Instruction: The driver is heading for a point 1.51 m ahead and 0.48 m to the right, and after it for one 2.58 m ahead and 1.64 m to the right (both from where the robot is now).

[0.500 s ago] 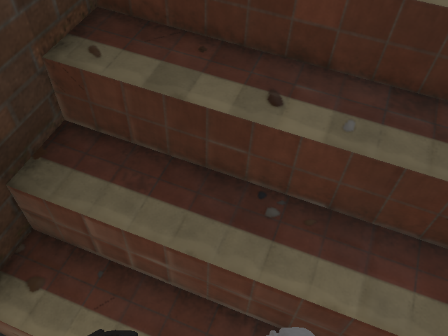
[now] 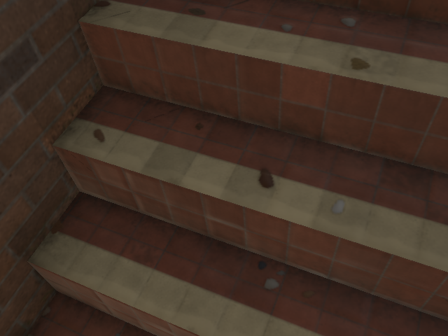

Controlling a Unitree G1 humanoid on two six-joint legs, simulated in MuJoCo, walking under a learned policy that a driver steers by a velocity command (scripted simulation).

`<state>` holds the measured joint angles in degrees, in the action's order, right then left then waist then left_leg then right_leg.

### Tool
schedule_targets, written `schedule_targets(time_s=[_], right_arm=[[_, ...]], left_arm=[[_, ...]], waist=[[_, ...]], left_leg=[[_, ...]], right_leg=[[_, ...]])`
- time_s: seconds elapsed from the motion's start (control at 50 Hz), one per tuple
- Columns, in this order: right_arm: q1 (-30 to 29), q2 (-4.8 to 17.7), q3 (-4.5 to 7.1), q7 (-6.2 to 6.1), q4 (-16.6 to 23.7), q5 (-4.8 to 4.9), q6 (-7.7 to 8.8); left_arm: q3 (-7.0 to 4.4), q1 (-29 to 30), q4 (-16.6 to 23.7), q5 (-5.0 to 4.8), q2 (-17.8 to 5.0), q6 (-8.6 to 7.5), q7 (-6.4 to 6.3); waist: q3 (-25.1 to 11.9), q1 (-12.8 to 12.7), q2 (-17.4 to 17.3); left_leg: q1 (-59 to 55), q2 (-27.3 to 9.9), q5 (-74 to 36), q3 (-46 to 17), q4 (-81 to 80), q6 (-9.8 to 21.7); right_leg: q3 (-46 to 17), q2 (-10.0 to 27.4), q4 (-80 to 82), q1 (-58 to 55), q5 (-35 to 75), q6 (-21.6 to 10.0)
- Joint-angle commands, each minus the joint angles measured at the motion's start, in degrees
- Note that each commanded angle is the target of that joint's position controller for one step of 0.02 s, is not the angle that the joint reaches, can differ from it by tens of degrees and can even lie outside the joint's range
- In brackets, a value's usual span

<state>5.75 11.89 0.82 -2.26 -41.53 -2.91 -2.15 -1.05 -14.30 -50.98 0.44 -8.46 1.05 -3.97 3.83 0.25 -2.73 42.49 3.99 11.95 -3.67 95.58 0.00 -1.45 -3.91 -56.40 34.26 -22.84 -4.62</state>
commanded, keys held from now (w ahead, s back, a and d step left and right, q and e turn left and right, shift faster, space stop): e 0.82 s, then w+e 0.18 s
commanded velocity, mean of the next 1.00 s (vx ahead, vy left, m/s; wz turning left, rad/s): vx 0.04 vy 0.00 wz -0.54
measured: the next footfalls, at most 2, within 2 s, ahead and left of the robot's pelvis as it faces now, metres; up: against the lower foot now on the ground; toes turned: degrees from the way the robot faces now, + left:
left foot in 0.54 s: +0.14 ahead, +0.31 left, -0.02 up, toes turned -23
right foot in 1.02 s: -0.11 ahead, +0.22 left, -0.21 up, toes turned -39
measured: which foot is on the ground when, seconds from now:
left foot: up 0.00-0.52, down 0.54-0.98, up 1.00-1.00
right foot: down 0.00-0.56, up 0.58-1.00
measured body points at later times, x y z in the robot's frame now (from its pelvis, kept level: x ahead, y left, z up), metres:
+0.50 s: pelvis +0.05 +0.11 +0.00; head +0.10 +0.11 +0.44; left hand +0.26 +0.33 -0.12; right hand +0.22 -0.16 -0.06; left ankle +0.10 +0.29 -0.61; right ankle +0.07 -0.08 -0.68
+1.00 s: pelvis -0.04 +0.26 -0.09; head +0.01 +0.24 +0.36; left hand +0.10 +0.52 -0.21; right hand +0.18 -0.04 -0.09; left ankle +0.07 +0.34 -0.71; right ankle -0.10 +0.23 -0.82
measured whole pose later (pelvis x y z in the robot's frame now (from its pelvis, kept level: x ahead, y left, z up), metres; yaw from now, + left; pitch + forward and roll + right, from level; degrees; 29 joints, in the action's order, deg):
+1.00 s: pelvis -0.04 +0.26 -0.09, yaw -33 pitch -1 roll +4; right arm -10.0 8.6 0.9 -4.0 -24.7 -4.1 -1.8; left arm -4.8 -23.9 -38.9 0.8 -19.5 4.1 0.2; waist 8.3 -11.3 5.2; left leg 36.8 -4.9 50.7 9.8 71.3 0.9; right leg 9.2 3.8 -33.8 11.6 0.3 -3.9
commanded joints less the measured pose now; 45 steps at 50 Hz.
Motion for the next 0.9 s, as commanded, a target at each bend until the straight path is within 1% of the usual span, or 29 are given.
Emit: schedule_targets(time_s=[0.02, 0.08, 0.12, 0.14, 0.16, 0.24, 0.3, 0.36, 0.42, 0.48, 0.52, 0.54, 0.56, 0.58, 0.6, 0.62, 0.64, 0.66, 0.68, 0.7, 0.72, 0.74, 0.76, 0.78, 0.8, 0.82, 0.84, 0.88, 0.9], right_arm=[[7.12, 1.07, 0.39, -0.42, 1.71, -0.28, -0.15], [3.16, 0.45, 0.27, -0.36, 4.39, -0.8, -0.21], [1.56, -0.52, -0.08, -0.03, 6.33, -1.11, -0.17], [0.79, -0.16, 0.09, -0.07, 6.96, -1.11, -0.26], [-0.67, -1.23, -0.36, -0.31, 8.68, -1.16, -0.66], [-2.4, -0.88, -0.15, -0.47, 11.57, -0.9, -0.85], [-2.84, -1.04, -0.2, -0.48, 13.38, -0.92, -0.69], [-2.93, -0.27, -0.03, -0.07, 15.55, -0.59, -0.88], [-3.92, 0.13, -0.35, 0.38, 17.8, -0.15, -0.86], [-4.34, 1.07, -0.68, 0.8, 19.91, 0.39, -0.64], [-2.32, 0.9, -1.29, 0.71, 20.09, 1.85, -0.48], [1.33, 0.11, -1.68, 0.5, 18.57, 3.08, -0.49], [6.97, -0.44, -1.72, 0.37, 15.84, 4.16, -0.13], [7.75, 5.25, -0.19, 0.22, 13.11, 3.13, 1.15], [1.73, 7.76, -0.18, -0.42, 13.79, 2.07, 1.5], [-1.39, 6.61, -0.21, -1.72, 17.08, 1.04, -0.18], [-10.05, 6.64, -0.14, -2.49, 20.8, -1.28, -1.77], [-13.04, 7.61, 0.64, -2.8, 21.24, -2.33, -1.92], [-14.33, 8.71, 1.53, -3.16, 21.33, -2.45, -1.35], [-14.83, 9.51, 2.74, -3.84, 22.91, -2.32, -0.18], [-15.66, 8.58, 2.84, -3.28, 23.29, -1.86, 1.01], [-15.64, 6.49, 2.44, -2.59, 24.67, -1.51, 1.56], [-16.06, 5.28, 2.1, -2.24, 24.94, -1.76, 2.78], [-12.94, 3.58, 0.9, -2.06, 23.63, -2.42, 3.36], [-7.89, 3.51, 1.03, -1.93, 22.75, -2.5, 3.1], [-4.87, 4.1, 1.15, -2.04, 20.78, -2.73, 2.76], [-4.86, 5.02, 1.52, -1.92, 20.12, -3.19, 2.69], [-7.79, 5.43, 1.85, -1.95, 20.44, -2.3, 2.16], [-13.67, 5.87, 2.19, -1.95, 21.61, -2.25, 2.28]], left_arm=[[-2.04, 0.76, 2.36, 0.47, -5.95, -1.87, 0.42], [-2.66, -0.86, 2.94, -0.13, -6.97, -1.8, -0.47], [-3.24, -1.27, 3.35, -0.14, -7.76, -1.59, -1.06], [-3.63, -1.39, 3.81, 0.0, -8.16, -1.49, -1.32], [-4.02, -1.8, 4.28, 0.2, -8.14, -1.07, -1.32], [-5.24, -1.71, 6.32, 1.18, -9.57, -0.51, -1.35], [-5.63, -1.29, 7.43, 1.41, -10.12, -0.54, -1.62], [-5.77, 0.95, 10.22, 1.95, -10.72, -0.23, -2.07], [-5.95, 2.9, 13.04, 2.13, -11.61, -0.37, -2.43], [-6.29, 4.67, 16.13, 2.48, -12.5, -0.25, -2.83], [-6.31, 6.31, 17.91, 2.66, -11.75, 0.41, -2.9], [-6.17, 8.37, 18.81, 2.27, -10.57, 1.31, -2.93], [-6.01, 9.73, 19.6, 1.54, -9.2, 2.48, -2.98], [-6.3, 10.26, 22.22, 0.21, -6.49, 2.88, -2.07], [-6.01, 4.89, 22.13, 1.7, -4.42, 2.38, -2.08], [-5.58, 2.15, 20.14, 3.88, -4.72, 2.14, -2.06], [-6.11, -2.66, 18.8, 2.94, -8.37, 3.0, -1.71], [-6.95, -4.37, 19.0, 2.12, -12.98, 3.63, -0.98], [-7.5, -6.26, 18.41, 1.97, -15.18, 4.45, 0.05], [-8.4, -6.26, 17.6, 3.26, -17.11, 5.41, 0.88], [-8.98, -7.41, 16.87, 4.22, -18.08, 6.78, 0.7], [-8.04, -6.88, 17.57, 4.2, -15.72, 7.53, 0.33], [-7.33, -5.78, 17.88, 3.85, -14.64, 7.64, 0.15], [-6.26, -4.12, 17.54, 3.73, -13.96, 7.32, -0.06], [-5.5, 0.31, 18.89, 3.66, -12.64, 6.76, 0.21], [-4.72, 2.05, 20.09, 2.72, -12.26, 5.88, 1.53], [-4.54, 0.82, 19.64, 2.28, -11.72, 5.09, 2.38], [-4.79, -3.02, 18.06, 1.98, -13.77, 3.79, 4.43], [-4.86, -9.68, 16.63, 1.48, -13.91, 3.78, 4.92]], waist=[[-3.69, 1.97, 7.72], [-3.71, 0.28, 5.93], [-4.88, -0.29, 7.49], [-5.41, -0.91, 8.09], [-6.87, -1.16, 9.07], [-7.98, -2.61, 8.92], [-7.55, -2.53, 8.83], [-8.15, -1.77, 10.1], [-9.66, -1.52, 9.67], [-11.84, -1.17, 11.28], [-13.03, -0.12, 10.72], [-13.23, 1.72, 9.46], [-13.45, 4.01, 6.36], [-14.73, 2.47, -13.49], [-15.31, -3.28, -25.54], [-20.05, -6.09, -15.86], [-18.5, -10.18, -13.81], [-11.77, -12.82, -13.1], [-7.97, -13.75, -12.49], [-9.79, -13.06, -9.72], [-11.98, -12.96, -4.02], [-11.99, -11.83, -4.0], [-11.73, -11.52, -1.4], [-9.58, -8.58, -0.1], [-8.8, -4.96, -2.27], [-6.77, -4.25, -2.88], [-5.83, -4.51, -5.04], [-7.2, -5.61, -6.29], [-10.09, -9.68, -9.69]], left_leg=[[6.86, -1.0, -3.32, 0.51, 5.88, 0.21], [11.35, -2.67, -6.95, -0.07, -0.73, -1.27], [12.44, -3.47, -7.61, -0.18, -6.83, -2.97], [12.56, -3.2, -7.77, -0.05, -7.97, -3.79], [13.05, -4.02, -6.88, -2.33, -10.86, -4.28], [14.91, -3.56, -4.07, -3.44, -9.65, -4.97], [14.96, -3.8, -2.12, -5.32, -9.61, -4.62], [11.7, -3.84, 0.71, -7.83, -7.88, -4.17], [8.6, -4.34, 6.12, -9.75, -10.03, -3.33], [2.82, -5.74, 12.84, -11.31, -17.0, -1.95], [-4.8, -6.85, 13.26, -9.64, -33.83, -1.47], [-14.71, -6.21, 6.56, -5.38, -49.59, -1.76], [-26.91, -5.31, -8.48, -1.12, -66.81, -2.79], [-44.32, -10.97, -25.58, -7.96, -69.19, -2.49], [-51.26, -15.88, -57.01, -10.02, -63.66, -1.64], [-52.28, -15.6, -57.43, -7.64, -58.16, -1.96], [-42.37, -14.98, -48.38, -6.26, -57.71, -0.45], [-32.68, -15.2, -38.92, -6.76, -60.35, 0.66], [-27.83, -15.76, -36.1, -6.13, -60.43, 2.92], [-22.41, -19.8, -32.58, -10.97, -56.03, 4.79], [-23.93, -20.72, -29.25, -10.44, -49.68, 6.93], [-21.62, -21.62, -29.38, -11.89, -46.31, 7.99], [-19.13, -22.73, -25.3, -13.43, -43.14, 8.11], [-22.29, -22.96, -22.39, -12.56, -43.82, 9.83], [-25.33, -22.4, -21.09, -11.58, -44.19, 8.87], [-28.01, -20.41, -16.92, -8.71, -45.34, 6.51], [-31.07, -20.01, -14.56, -7.74, -45.91, 5.53], [-35.33, -19.5, -12.6, -5.44, -49.1, 3.55], [-33.87, -21.04, -15.88, -4.79, -49.21, 3.71]], right_leg=[[-20.31, 7.29, 21.2, -7.03, 4.06, -9.12], [-22.63, 7.39, 22.6, -11.69, 3.16, -9.47], [-23.65, 7.01, 22.77, -15.37, 6.34, -9.98], [-25.33, 7.62, 22.38, -16.62, 8.4, -10.64], [-27.56, 8.12, 22.36, -17.98, 7.58, -10.79], [-34.0, 10.21, 21.48, -19.86, 8.99, -13.13], [-37.3, 10.31, 21.24, -19.41, 6.38, -13.26], [-39.05, 10.29, 18.93, -17.05, 12.54, -13.46], [-39.65, 10.23, 14.78, -16.0, 19.75, -12.6], [-38.63, 9.5, 9.22, -13.66, 28.82, -10.41], [-35.38, 7.46, 6.13, -11.03, 32.07, -6.36], [-29.54, 3.97, 4.38, -7.07, 31.81, -2.76], [-22.66, -0.64, 0.99, -3.31, 25.19, 1.35], [-10.46, -11.36, -14.74, 9.86, 1.94, 6.52], [-4.98, -16.42, -34.51, 21.14, -16.96, 8.58], [-7.0, -11.68, -45.81, 21.19, -14.77, 10.97], [-3.51, -9.48, -39.36, 13.77, -11.96, 11.84], [-3.14, -4.81, -27.71, 7.6, -9.31, 10.6], [-1.3, -2.38, -20.21, 2.47, -9.03, 9.36], [-4.75, 0.68, -27.43, -3.78, -4.94, 8.47], [0.84, -2.7, -38.28, -2.42, 1.84, 9.14], [-0.76, -1.71, -39.9, -0.81, 2.19, 8.09], [-0.54, -1.73, -41.58, -0.35, 6.59, 6.62], [6.48, -5.07, -44.41, 5.18, 9.08, 7.43], [5.05, -4.79, -42.99, 8.72, 7.84, 7.61], [3.11, -3.23, -31.77, 10.1, 8.21, 7.36], [4.28, -3.39, -25.58, 10.97, 7.26, 7.58], [3.68, -0.17, -7.22, 6.45, 6.69, 7.39], [3.91, 3.7, 1.81, -1.18, 5.04, 5.48]])
Velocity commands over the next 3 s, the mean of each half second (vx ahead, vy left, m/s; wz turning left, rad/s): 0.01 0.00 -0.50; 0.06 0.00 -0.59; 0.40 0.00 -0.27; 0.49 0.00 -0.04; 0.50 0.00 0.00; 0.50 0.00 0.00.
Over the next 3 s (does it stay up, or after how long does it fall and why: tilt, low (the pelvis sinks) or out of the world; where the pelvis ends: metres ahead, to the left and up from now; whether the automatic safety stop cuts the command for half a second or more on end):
stays up -0.10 0.21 -0.14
